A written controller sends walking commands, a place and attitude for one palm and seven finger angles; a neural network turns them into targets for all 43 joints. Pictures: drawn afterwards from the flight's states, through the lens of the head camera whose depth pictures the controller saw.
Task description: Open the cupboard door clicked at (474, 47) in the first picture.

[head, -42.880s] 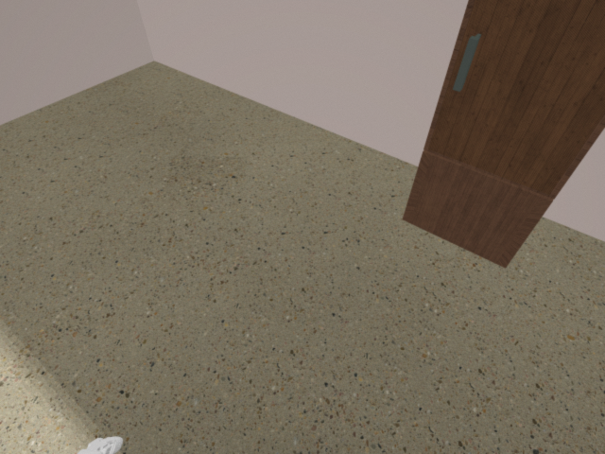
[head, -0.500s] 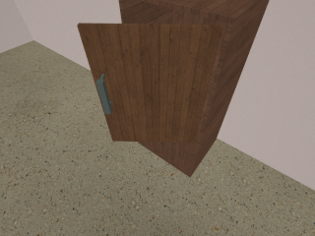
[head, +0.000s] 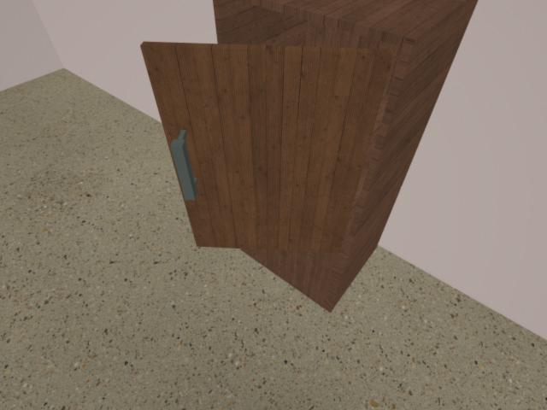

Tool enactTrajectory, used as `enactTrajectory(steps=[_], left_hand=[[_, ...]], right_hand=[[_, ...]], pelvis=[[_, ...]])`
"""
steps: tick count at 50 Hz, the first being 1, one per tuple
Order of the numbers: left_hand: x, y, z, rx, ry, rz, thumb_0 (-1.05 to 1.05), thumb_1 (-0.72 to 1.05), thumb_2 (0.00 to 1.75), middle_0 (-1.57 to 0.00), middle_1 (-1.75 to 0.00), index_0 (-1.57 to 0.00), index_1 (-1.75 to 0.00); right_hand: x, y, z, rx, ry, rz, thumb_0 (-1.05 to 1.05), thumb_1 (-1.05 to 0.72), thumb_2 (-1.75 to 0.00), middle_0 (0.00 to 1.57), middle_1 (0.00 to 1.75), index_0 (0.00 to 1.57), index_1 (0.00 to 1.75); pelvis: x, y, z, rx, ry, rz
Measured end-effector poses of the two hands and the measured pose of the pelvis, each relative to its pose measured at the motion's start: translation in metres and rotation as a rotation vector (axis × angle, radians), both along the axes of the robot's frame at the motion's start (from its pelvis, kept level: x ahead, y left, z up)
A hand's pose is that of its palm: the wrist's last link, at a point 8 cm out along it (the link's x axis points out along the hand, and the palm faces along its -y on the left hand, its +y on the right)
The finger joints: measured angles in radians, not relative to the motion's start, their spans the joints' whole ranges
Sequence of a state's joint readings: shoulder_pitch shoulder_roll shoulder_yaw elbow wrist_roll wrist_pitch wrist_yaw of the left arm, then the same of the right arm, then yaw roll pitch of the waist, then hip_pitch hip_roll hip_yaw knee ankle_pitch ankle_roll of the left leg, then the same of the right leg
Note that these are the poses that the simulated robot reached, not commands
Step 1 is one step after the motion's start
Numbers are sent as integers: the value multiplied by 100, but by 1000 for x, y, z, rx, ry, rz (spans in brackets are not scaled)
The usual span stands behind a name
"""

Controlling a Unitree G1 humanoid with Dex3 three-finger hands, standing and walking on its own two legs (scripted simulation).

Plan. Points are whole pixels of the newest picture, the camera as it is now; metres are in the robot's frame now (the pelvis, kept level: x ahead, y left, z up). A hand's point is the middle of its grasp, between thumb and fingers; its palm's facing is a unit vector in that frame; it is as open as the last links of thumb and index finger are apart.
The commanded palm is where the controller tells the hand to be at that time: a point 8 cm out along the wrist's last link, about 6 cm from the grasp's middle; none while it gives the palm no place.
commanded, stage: shuffle to correct the standing spot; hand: left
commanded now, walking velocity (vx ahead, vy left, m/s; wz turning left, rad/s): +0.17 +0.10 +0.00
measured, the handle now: (187, 165) +0.59 +0.23 +0.00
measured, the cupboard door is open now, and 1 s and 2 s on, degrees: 36 36 36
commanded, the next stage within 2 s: come to a stop and stand still in 0.14 s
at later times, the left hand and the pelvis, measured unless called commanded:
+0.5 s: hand out of the picture +0.07 +0.19 -0.18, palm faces +0.02 -0.98 -0.21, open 7.3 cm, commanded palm none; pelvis +0.06 +0.02 -0.01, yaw -1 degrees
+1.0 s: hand out of the picture +0.07 +0.20 -0.17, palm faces -0.02 -0.97 -0.23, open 7.3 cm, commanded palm none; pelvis +0.02 +0.02 +0.00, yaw -1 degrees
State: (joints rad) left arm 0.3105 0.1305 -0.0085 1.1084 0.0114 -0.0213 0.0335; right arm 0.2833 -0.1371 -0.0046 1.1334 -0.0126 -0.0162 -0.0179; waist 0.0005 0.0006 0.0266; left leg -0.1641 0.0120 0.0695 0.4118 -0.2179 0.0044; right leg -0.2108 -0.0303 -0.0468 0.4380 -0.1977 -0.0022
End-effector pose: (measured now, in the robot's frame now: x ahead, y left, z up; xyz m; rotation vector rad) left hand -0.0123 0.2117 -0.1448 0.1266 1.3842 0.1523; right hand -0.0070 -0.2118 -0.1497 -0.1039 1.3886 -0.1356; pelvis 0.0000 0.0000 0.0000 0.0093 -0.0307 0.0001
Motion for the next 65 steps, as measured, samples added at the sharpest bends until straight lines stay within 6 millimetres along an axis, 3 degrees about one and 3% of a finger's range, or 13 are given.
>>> enactTrajectory(steps=[7, 14, 21, 26, 30, 34, 40, 47, 58, 65], left_hand=[[-2, 2, -5, -17, 8, 29, 0, 91, 90, -20, -30, -20, -30], [2, 19, -13, -32, 56, 49, 0, 91, 90, -20, -30, -20, -30], [48, 28, -10, -1, 24, 7, 0, 91, 90, -20, -30, -19, -30], [77, 33, -1, 40, -14, -15, 2, 94, 90, -20, -30, -19, -30], [94, 35, 2, 59, -53, -32, 1, 93, 90, -20, -30, -19, -30], [103, 32, 5, 67, -98, -39, 1, 93, 90, -20, -30, -19, -30], [101, 29, 3, 64, -151, -72, 0, 92, 90, -20, -30, -20, -30], [89, 31, 10, 53, -163, -83, 0, 92, 90, -20, -30, -20, -30], [56, 34, 10, 54, -65, -69, 0, 91, 90, -20, -30, -20, -30], [50, 32, 7, 47, -23, -57, 0, 91, 90, -20, -30, -20, -30]], right_hand=[[0, -1, -1, -11, 26, 15, 1, -91, -90, 20, 30, 20, 30], [1, 11, 1, -34, 53, -4, 1, -91, -90, 20, 30, 20, 29], [-3, 33, -3, -4, 108, -41, 1, -91, -90, 20, 30, 20, 30], [11, 42, -6, 27, 112, -65, 1, -91, -89, 20, 30, 20, 30], [29, 40, -10, 35, 61, -68, 1, -91, -89, 20, 30, 20, 30], [34, 25, -12, 12, 44, -56, 3, -93, -89, 20, 30, 20, 30], [49, 0, -9, -25, -73, -41, 2, -93, -89, 20, 30, 20, 30], [55, -4, -1, -31, -144, 7, 1, -92, -90, 20, 30, 20, 29], [35, -2, -1, -12, -62, 25, 1, -91, -90, 20, 30, 20, 30], [21, -2, -2, -13, 11, 16, 1, -91, -90, 20, 30, 20, 30]], pelvis=[[8, 4, -4, -9, 2, 3], [29, 20, -9, -5, 13, -4], [50, 22, -9, 13, 10, -12], [56, 21, -5, 5, 15, -16], [51, 18, -5, 11, 22, -21], [43, 16, -6, 14, 18, -24], [30, 16, -11, 2, 13, -16], [21, 17, -6, 3, 4, -21], [19, 14, -2, 6, 11, -22], [25, 12, -1, 4, 11, -19]])
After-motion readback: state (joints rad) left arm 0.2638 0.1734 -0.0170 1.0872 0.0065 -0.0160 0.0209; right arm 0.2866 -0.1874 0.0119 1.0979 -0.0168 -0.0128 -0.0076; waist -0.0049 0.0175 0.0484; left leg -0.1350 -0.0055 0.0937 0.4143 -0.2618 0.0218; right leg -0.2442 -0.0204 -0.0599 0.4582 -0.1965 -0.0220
